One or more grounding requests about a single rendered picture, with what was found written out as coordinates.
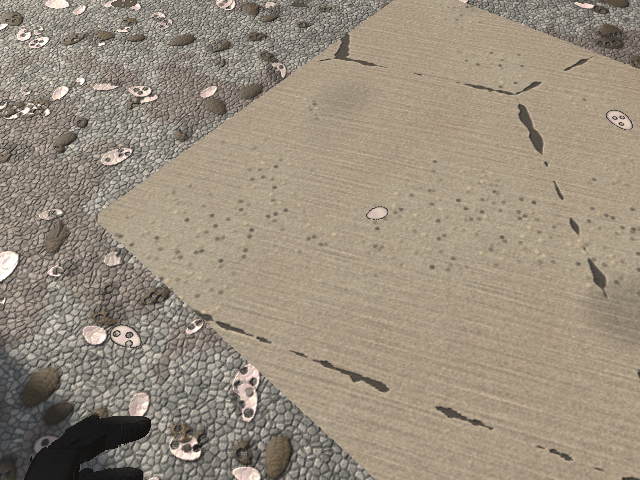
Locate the robot left hand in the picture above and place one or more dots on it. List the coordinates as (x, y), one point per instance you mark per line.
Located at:
(84, 441)

